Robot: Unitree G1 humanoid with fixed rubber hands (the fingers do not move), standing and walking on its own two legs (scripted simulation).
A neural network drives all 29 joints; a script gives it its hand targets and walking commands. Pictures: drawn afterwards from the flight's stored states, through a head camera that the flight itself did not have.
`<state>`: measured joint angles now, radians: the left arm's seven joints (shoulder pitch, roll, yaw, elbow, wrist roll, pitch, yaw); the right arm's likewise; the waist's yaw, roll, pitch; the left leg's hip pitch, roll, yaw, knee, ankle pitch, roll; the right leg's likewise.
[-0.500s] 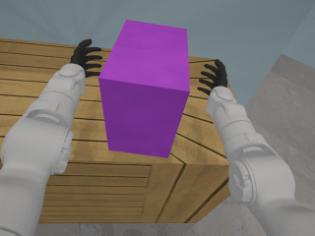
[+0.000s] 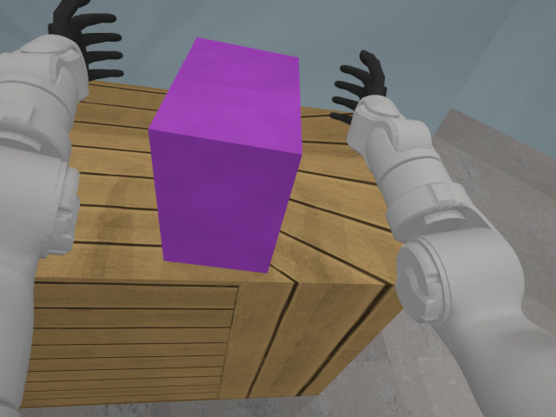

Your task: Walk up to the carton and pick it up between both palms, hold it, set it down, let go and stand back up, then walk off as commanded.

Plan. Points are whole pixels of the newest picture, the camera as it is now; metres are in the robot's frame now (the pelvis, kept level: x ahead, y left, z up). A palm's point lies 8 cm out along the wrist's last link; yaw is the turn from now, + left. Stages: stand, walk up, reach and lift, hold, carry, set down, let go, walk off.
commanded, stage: set down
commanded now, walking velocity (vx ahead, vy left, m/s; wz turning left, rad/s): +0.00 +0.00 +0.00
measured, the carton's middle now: (232, 156) +0.52 +0.00 +0.11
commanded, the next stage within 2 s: none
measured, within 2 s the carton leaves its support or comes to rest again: neither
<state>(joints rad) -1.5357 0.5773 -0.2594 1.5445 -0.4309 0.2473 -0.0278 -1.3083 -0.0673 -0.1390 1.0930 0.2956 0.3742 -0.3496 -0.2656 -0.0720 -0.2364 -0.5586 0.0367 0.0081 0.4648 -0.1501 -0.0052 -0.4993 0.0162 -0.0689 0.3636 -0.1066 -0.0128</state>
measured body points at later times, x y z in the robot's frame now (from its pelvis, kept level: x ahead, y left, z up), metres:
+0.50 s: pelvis +0.01 +0.00 +0.01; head +0.04 +0.04 +0.45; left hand +0.52 +0.18 +0.23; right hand +0.44 -0.17 +0.21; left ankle +0.03 +0.11 -0.74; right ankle +0.03 -0.12 -0.74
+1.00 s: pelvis +0.01 +0.02 +0.01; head +0.01 +0.05 +0.45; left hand +0.45 +0.23 +0.16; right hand +0.39 -0.16 +0.16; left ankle +0.03 +0.11 -0.74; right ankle +0.03 -0.12 -0.74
